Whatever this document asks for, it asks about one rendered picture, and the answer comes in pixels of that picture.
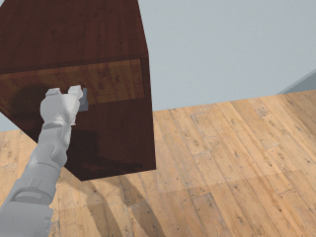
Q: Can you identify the robot left hand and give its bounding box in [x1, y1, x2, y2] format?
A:
[39, 85, 83, 125]

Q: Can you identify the handle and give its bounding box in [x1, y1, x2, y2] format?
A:
[78, 88, 89, 112]

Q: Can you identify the left robot upper arm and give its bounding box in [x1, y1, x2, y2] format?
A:
[0, 201, 53, 237]

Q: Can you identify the cabinet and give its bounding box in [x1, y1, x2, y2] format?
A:
[0, 0, 156, 182]

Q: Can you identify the drawer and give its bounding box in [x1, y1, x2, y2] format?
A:
[0, 58, 144, 115]

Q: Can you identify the robot left forearm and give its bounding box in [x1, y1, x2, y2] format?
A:
[0, 119, 72, 216]

